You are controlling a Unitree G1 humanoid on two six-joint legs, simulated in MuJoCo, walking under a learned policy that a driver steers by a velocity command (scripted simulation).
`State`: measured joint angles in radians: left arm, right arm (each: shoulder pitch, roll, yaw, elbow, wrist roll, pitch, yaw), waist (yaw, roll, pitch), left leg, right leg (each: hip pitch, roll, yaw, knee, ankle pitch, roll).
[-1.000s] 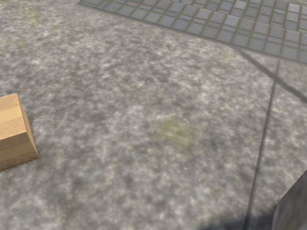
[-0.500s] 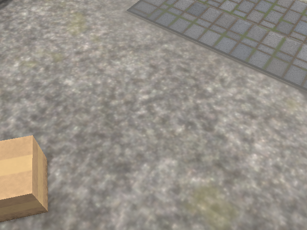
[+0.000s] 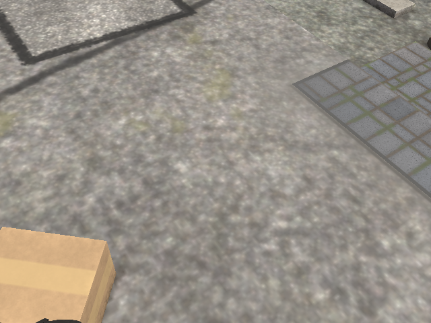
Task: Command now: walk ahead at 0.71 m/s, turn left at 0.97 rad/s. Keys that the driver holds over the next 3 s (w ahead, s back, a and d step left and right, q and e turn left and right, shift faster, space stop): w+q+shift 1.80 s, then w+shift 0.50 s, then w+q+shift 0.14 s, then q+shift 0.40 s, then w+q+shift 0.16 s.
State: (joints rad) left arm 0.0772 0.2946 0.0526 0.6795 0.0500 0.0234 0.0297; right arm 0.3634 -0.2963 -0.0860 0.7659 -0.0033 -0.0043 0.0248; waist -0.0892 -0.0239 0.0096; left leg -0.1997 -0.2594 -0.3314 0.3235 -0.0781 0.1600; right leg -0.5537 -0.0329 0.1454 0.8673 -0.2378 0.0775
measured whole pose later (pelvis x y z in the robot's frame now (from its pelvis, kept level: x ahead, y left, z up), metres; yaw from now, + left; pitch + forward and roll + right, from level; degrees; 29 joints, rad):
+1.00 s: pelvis +0.60 +0.23 -0.02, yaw +58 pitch +4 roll -1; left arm 0.00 0.20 -0.05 0.45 0.03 -0.03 0.02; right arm 0.43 -0.30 -0.06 0.87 -0.01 -0.08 0.00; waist -0.04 0.01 0.04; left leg 0.06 -0.16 -0.23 0.42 -0.38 0.19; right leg -0.86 -0.07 0.02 0.95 -0.14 0.04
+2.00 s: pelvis +0.79 +1.11 -0.03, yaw +112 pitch +1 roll -2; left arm 0.26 0.25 0.05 0.69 0.05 -0.07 0.01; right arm 0.33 -0.33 -0.08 0.80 -0.03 -0.08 0.01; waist 0.01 0.04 -0.01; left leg -0.34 -0.14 -0.13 1.44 -0.35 0.14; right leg -0.42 0.00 0.00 0.71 -0.30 0.02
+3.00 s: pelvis +0.43 +1.84 -0.01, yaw +148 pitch -1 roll +0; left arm 0.29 0.29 0.04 0.76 0.02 -0.05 0.03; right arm 0.13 -0.34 -0.10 0.65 -0.04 0.08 0.05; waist 0.02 0.00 0.06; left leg -0.63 0.03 0.03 1.11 -0.26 0.04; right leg -0.25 -0.12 -0.25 0.48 -0.21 0.00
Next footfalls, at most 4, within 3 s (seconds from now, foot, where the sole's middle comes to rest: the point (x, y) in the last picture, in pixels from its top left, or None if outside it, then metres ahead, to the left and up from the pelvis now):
0.20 right None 0.21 -0.17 -0.78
0.68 left None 0.45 0.12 -0.78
1.06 right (95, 227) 0.85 0.33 -0.78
1.60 left None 0.76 0.81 -0.78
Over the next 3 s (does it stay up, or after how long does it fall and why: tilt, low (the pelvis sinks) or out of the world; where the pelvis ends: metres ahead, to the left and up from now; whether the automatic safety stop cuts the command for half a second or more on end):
stays up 0.43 1.84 -0.01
